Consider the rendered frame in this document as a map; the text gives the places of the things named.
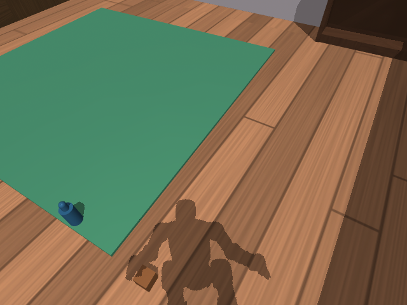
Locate bookshelf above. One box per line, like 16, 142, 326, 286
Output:
315, 0, 407, 61

